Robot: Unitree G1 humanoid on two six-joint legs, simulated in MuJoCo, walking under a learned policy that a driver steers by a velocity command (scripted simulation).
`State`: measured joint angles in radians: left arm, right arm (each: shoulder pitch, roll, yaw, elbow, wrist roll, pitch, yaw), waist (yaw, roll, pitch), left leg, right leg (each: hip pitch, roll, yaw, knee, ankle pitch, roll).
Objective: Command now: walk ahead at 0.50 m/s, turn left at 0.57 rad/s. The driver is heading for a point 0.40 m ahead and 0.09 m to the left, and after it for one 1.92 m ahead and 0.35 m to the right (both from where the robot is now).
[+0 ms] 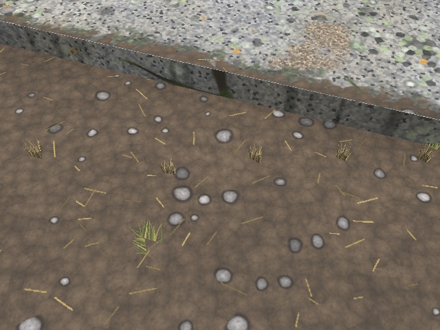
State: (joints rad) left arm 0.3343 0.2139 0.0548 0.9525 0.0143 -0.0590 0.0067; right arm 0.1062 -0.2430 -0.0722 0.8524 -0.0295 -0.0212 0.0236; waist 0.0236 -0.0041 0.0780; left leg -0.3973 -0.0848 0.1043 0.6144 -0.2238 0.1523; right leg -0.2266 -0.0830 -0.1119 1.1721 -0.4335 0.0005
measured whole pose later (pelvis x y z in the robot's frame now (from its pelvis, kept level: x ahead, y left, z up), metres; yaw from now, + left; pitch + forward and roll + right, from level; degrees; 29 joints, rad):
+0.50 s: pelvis +0.28 -0.02 +0.00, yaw +14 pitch +1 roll +0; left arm 0.04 0.24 0.02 0.76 0.04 -0.09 -0.01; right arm 0.41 -0.28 -0.07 0.92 0.01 -0.06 -0.02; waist -0.07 0.00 0.07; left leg -0.06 -0.14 -0.16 0.74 -0.46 0.08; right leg -0.46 0.02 -0.04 0.54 -0.09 -0.06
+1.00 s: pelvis +0.34 +0.01 +0.02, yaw -1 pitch +1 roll +0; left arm 0.25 0.29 0.09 0.82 0.01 0.05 -0.01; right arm 0.16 -0.25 -0.02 0.79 -0.01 0.00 -0.06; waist 0.04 -0.03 0.03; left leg -0.26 -0.06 -0.06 0.48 -0.23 0.03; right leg -0.36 0.15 0.20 0.50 -0.18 -0.03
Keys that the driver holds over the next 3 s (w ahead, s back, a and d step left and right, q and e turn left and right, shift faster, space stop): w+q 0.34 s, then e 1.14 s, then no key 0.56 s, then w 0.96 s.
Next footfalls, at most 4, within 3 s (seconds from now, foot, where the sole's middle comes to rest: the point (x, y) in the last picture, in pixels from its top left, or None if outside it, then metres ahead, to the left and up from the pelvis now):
0.46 right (257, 328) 0.45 -0.07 -0.76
0.98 left None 0.39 0.11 -0.76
1.44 right None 0.32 -0.10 -0.76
1.90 left None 0.40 0.08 -0.76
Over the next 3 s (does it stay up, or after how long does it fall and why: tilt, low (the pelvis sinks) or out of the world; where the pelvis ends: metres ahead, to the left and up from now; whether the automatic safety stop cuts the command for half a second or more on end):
stays up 0.66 -0.16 0.02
